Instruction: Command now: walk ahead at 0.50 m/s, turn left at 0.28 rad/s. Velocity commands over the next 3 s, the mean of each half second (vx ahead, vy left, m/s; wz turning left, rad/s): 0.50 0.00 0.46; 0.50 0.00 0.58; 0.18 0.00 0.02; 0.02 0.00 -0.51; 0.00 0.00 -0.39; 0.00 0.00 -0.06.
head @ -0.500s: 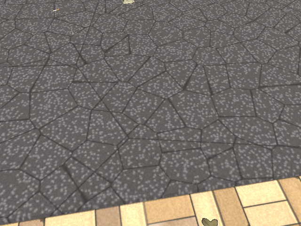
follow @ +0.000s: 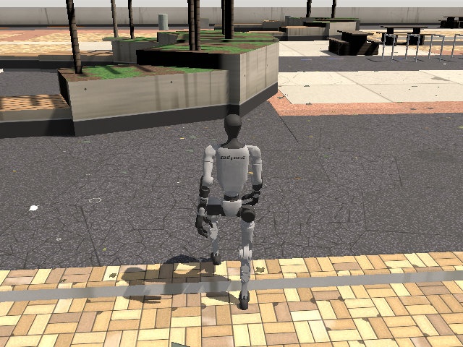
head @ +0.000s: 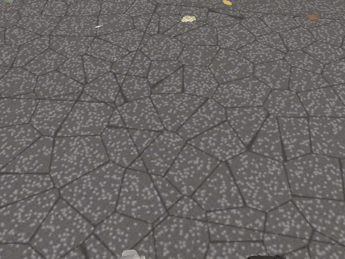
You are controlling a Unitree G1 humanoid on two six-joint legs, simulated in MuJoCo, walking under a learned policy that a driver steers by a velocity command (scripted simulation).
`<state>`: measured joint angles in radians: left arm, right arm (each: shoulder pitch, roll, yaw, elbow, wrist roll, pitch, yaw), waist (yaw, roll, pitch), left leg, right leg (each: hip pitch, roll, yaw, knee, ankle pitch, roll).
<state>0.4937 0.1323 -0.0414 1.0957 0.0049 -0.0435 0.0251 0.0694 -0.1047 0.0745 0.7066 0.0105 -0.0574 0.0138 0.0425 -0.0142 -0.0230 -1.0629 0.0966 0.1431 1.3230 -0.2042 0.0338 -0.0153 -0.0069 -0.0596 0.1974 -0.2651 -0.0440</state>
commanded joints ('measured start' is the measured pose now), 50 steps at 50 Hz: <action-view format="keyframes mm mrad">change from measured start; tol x32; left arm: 1 55 261 45 -32 -10 -1 18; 24 -628 179 79 -497 -24 -77 -34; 32 -120 359 159 -397 1 -88 -25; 50 -213 314 152 -303 -13 -46 -11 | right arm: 1 -78 -119 -45 -105 5 -22 21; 6 340 -383 -159 7 -28 28 17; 32 441 -191 -125 -60 17 -10 -28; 50 -62 -199 -144 -184 10 11 34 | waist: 1 -78 -144 -69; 4 -235 -225 -221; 6 -202 306 -396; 11 34 22 61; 29 -41 153 -59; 32 19 -332 -411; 50 37 -33 100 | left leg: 1 342 -116 113 -251 -88 71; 4 677 -156 -91 -494 -76 164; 6 1202 207 -1120 -1057 -221 406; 13 604 -30 -364 -1054 5 207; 27 1003 63 -540 -973 151 172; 34 251 -58 -293 27 -223 -17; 50 369 -16 -120 -634 223 -5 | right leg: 1 82 -240 -4 31 1307 -122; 4 154 -246 -37 480 1586 -81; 6 -563 134 127 1256 26 -3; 9 -844 3 169 1546 -30 -68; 27 -528 13 130 233 243 67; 30 -48 -93 183 233 214 -43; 32 477 -454 828 159 -29 -259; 37 -70 -256 323 19 118 -134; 50 12 -239 -67 20 564 -93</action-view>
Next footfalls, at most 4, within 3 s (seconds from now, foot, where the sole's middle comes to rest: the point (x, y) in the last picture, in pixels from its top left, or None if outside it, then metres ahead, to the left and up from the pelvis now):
0.08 left None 0.22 0.10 -0.69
0.60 right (201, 232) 0.54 -0.04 -0.69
1.12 left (108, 198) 0.67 0.33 -0.69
1.60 right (165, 175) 0.77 0.11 -0.69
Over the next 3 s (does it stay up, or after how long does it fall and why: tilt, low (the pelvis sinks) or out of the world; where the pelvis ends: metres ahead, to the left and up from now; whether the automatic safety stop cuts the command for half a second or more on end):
stays up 0.71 0.17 0.09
